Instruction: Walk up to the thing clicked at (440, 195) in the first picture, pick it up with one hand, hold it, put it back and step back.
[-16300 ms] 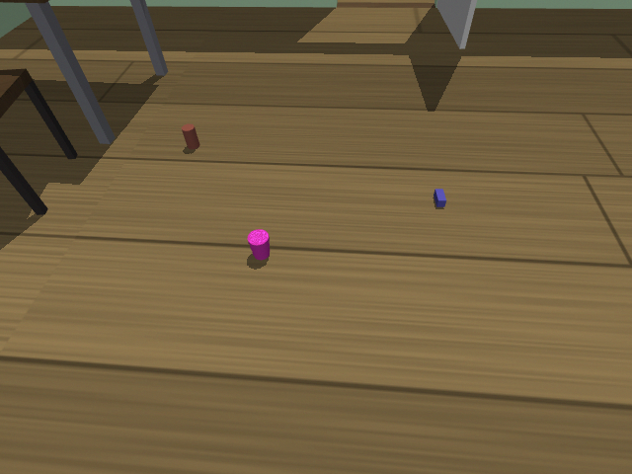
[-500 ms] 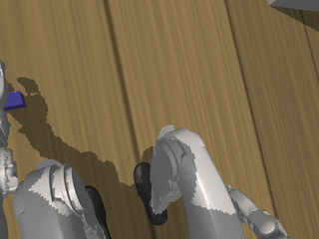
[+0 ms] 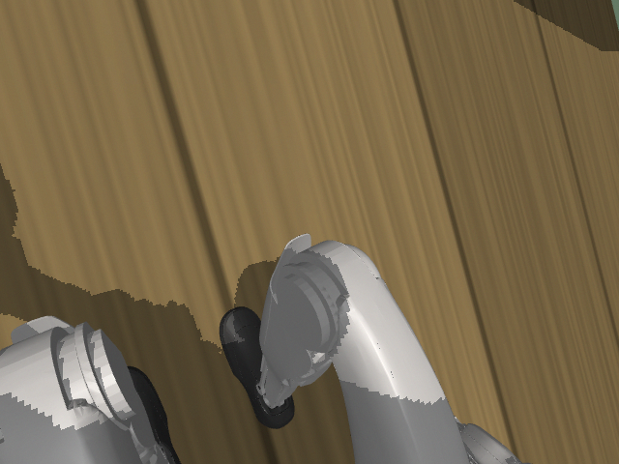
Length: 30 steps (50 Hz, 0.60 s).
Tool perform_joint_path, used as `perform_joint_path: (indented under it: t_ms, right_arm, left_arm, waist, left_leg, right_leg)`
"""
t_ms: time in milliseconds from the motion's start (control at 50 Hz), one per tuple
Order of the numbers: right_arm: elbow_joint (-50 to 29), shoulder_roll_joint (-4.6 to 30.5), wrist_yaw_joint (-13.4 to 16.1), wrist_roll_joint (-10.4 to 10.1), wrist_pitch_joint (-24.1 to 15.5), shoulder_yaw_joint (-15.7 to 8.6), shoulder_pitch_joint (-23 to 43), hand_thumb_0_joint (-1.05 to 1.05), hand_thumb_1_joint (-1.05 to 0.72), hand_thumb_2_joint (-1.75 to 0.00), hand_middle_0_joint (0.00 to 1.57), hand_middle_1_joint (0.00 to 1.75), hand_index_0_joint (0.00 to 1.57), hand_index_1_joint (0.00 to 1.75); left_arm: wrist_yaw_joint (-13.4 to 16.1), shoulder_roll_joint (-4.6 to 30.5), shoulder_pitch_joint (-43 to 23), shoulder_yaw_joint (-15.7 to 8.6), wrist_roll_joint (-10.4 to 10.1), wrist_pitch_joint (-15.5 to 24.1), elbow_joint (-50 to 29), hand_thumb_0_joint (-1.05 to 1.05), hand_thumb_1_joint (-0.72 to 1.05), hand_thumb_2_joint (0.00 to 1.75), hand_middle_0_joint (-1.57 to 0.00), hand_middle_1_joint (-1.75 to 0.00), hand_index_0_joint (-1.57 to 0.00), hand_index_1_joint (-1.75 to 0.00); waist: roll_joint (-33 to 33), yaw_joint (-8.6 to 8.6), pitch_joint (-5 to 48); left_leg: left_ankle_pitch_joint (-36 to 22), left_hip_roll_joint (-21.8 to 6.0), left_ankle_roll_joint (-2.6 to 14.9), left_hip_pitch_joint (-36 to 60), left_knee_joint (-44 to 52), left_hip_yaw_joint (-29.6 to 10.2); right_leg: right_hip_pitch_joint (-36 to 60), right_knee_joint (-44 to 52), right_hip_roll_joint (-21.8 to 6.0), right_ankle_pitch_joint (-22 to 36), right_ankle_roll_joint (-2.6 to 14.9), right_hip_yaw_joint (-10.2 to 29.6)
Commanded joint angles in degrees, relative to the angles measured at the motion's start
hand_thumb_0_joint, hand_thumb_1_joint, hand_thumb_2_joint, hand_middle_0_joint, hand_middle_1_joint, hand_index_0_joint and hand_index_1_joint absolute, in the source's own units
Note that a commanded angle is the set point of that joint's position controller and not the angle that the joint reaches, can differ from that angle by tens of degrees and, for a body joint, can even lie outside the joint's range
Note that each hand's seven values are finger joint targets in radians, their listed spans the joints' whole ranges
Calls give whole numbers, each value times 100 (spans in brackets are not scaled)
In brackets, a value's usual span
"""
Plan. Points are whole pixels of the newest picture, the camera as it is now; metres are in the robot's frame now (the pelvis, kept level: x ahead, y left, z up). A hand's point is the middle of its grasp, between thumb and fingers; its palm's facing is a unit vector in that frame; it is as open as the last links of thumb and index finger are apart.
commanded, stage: rest palm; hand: left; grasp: from above
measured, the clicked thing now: out of the picture +0.46 +0.32 -0.29
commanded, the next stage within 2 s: close in 0.84 s
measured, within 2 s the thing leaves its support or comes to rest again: neither
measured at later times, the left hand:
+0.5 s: hand out of the picture +0.45 +0.32 -0.27, palm faces -0.49 -0.14 -0.86, open 14.3 cm
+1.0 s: hand out of the picture +0.45 +0.33 -0.27, palm faces -0.44 -0.13 -0.89, open 14.1 cm
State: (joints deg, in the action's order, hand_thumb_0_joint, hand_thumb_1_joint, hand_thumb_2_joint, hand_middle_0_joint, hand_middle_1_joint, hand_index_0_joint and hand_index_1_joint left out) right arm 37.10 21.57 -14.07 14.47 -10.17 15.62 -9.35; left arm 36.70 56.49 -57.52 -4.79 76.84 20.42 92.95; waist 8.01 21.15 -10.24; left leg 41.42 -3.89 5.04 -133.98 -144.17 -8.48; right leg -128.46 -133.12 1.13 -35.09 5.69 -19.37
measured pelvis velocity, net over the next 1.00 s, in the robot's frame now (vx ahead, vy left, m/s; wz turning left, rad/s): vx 0.00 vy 0.01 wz -0.04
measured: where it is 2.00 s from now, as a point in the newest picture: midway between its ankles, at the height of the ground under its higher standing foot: (212, 420)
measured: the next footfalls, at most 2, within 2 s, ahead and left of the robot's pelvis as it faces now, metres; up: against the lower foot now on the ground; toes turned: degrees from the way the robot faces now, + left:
none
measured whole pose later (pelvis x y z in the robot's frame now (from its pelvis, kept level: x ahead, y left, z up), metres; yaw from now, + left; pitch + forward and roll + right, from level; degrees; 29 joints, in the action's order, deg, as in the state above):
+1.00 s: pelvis +0.00 +0.01 +0.00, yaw -3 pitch +29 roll -16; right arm 35.3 21.2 -15.1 13.7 -16.1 19.7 -7.3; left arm 34.4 61.7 -61.6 -4.8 72.4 13.1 97.1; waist 9.3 23.0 -12.1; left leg 41.3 -4.4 5.8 -134.7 -144.8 -9.9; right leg -128.7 -131.9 2.5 -33.8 4.2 -20.2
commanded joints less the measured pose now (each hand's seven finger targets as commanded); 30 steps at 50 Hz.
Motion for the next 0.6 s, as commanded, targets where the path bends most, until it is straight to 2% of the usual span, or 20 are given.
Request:
perform_joint_path:
  t_ms: [0, 20, 40, 80, 100, 120, 160, 240, 260, 280, 340, 360, 420, 440, 460, 520, 560, 580]
  right_arm:
    - [165, 1671, 51, -4, -205, -479, -945, 0, -89, -90, 20, 30, 20, 30]
    - [157, 1726, 24, 0, -255, -540, -976, 0, -89, -90, 20, 30, 20, 30]
    - [190, 1736, 4, -32, -301, -546, -926, 0, -89, -90, 20, 30, 20, 30]
    - [57, 1763, -33, -43, -406, -546, -819, 0, -89, -90, 20, 30, 20, 30]
    - [87, 1769, -50, -86, -443, -547, -808, 0, -90, -90, 20, 30, 20, 30]
    - [117, 1736, -71, -86, -462, -525, -863, 0, -90, -90, 20, 30, 20, 30]
    - [110, 1751, -114, -117, -530, -531, -921, 0, -90, -90, 20, 30, 20, 30]
    - [56, 1693, -140, -217, -584, -520, -896, 0, -90, -90, 20, 30, 20, 30]
    - [13, 1636, -150, -215, -579, -487, -878, 0, -91, -91, 20, 30, 20, 30]
    - [24, 1645, -151, -228, -563, -494, -911, 0, -91, -91, 20, 30, 20, 30]
    - [-21, 1640, -133, -238, -516, -435, -956, 0, -91, -91, 20, 30, 20, 30]
    - [-30, 1651, -142, -214, -521, -420, -976, 0, -91, -91, 20, 30, 20, 30]
    - [-64, 1675, -178, -154, -498, -316, -1043, 0, -91, -91, 20, 30, 20, 30]
    - [-38, 1701, -176, -163, -478, -282, -1069, 0, -91, -91, 20, 30, 20, 30]
    - [-71, 1694, -187, -138, -471, -263, -1096, 0, -91, -91, 20, 30, 20, 30]
    - [-128, 1714, -202, -93, -450, -139, -1085, 0, -90, -91, 20, 30, 20, 30]
    - [-164, 1700, -188, -62, -448, -45, -1026, 0, -90, -90, 20, 30, 20, 30]
    - [-178, 1733, -185, -63, -462, -43, -1017, 0, -90, -90, 20, 30, 20, 30]
  left_arm:
    - [656, 1380, -1582, 77, 185, -312, -510, 0, -54, 99, -5, -94, -4, -95]
    - [647, 1217, -1627, 139, 178, -414, -432, 0, -55, 100, -5, -93, -4, -94]
    - [676, 1245, -1728, 115, 90, -489, -439, 0, -54, 99, -5, -93, -4, -94]
    - [667, 1234, -1674, -12, -6, -674, -123, 0, -56, 101, -6, -93, -4, -94]
    - [652, 1297, -1762, -55, -54, -741, -135, 0, -56, 101, -6, -92, -4, -94]
    - [598, 1231, -1731, -68, -58, -833, 138, 0, -55, 100, -6, -93, -4, -94]
    - [403, 1136, -1720, -57, -159, -935, 290, 0, -53, 97, -6, -96, -5, -96]
    - [-40, 1197, -1655, -129, -384, -998, 176, 0, -53, 96, -6, -98, -5, -98]
    - [-157, 1059, -1668, -17, -405, -975, 136, 0, -53, 96, -6, -99, -6, -99]
    - [-242, 1096, -1760, 17, -447, -924, -71, 0, -52, 95, -6, -100, -7, -99]
    - [-389, 1234, -1880, 100, -518, -759, -529, 0, -53, 95, -6, -101, -6, -101]
    - [-412, 1159, -1872, 161, -533, -700, -548, 0, -53, 95, -6, -101, -6, -101]
    - [-410, 1112, -1797, 262, -546, -496, -684, 0, -54, 96, -6, -99, -6, -99]
    - [-350, 1289, -1913, 190, -558, -409, -898, 0, -54, 96, -6, -99, -6, -99]
    - [-312, 1277, -1778, 178, -499, -376, -775, 0, -55, 98, -6, -97, -5, -98]
    - [-101, 1409, -1518, 97, -394, -267, -424, 0, -56, 100, -6, -96, -4, -98]
    - [24, 1370, -1397, 162, -311, -279, -159, 0, -55, 99, -6, -98, -5, -98]
    - [93, 1506, -1410, 77, -287, -278, -141, 0, -54, 97, -6, -98, -5, -98]
  waist:
    - [-3233, 58, 4004]
    - [-3118, 192, 3883]
    - [-3168, 193, 3906]
    - [-2767, 283, 3621]
    - [-2704, 256, 3560]
    - [-2600, 359, 3417]
    - [-2626, 417, 3263]
    - [-3000, 352, 3549]
    - [-3088, 419, 3524]
    - [-3253, 451, 3655]
    - [-3502, 411, 4051]
    - [-3574, 435, 3980]
    - [-3553, 530, 3972]
    - [-3564, 465, 4042]
    - [-3477, 473, 4027]
    - [-3236, 439, 3768]
    - [-2959, 463, 3569]
    - [-3049, 431, 3559]
  left_leg:
    - [-1095, 102, -388, 2745, 1481, -37]
    - [-1180, 64, -385, 2753, 1455, -115]
    - [-1213, 61, -371, 2692, 1472, -160]
    - [-1012, 54, -309, 2450, 1422, -232]
    - [-926, 39, -323, 2402, 1502, -298]
    - [-798, 37, -298, 2330, 1497, -324]
    - [-804, 32, -319, 2375, 1529, -390]
    - [-1266, 0, -442, 2946, 1658, -543]
    - [-1317, -4, -457, 3070, 1652, -552]
    - [-1515, -31, -497, 3225, 1656, -588]
    - [-1879, -36, -530, 3563, 1574, -559]
    - [-1962, -62, -565, 3604, 1552, -599]
    - [-2289, -82, -576, 3720, 1412, -611]
    - [-2305, -67, -561, 3619, 1424, -558]
    - [-2383, -62, -554, 3612, 1396, -549]
    - [-2140, -29, -472, 3178, 1364, -443]
    - [-1896, 12, -389, 2835, 1325, -356]
    - [-1838, 30, -378, 2779, 1342, -309]
  right_leg:
    - [2041, 1239, 560, 961, -330, 614]
    - [1933, 1152, 514, 1065, -358, 587]
    - [1903, 1151, 520, 1117, -358, 566]
    - [1794, 1135, 492, 1008, -388, 545]
    - [1691, 1145, 467, 919, -390, 533]
    - [1630, 1156, 466, 856, -395, 540]
    - [1519, 1074, 409, 861, -403, 523]
    - [1528, 963, 353, 1091, -401, 483]
    - [1510, 936, 338, 1115, -402, 473]
    - [1567, 948, 333, 1200, -407, 458]
    - [1853, 941, 352, 1461, -400, 437]
    - [1785, 893, 327, 1464, -402, 434]
    - [1899, 903, 355, 1659, -434, 379]
    - [2099, 950, 408, 1753, -428, 376]
    - [2135, 928, 396, 1824, -432, 392]
    - [2347, 996, 479, 1836, -429, 394]
    - [2440, 1092, 550, 1792, -435, 396]
    - [2439, 1120, 547, 1778, -431, 426]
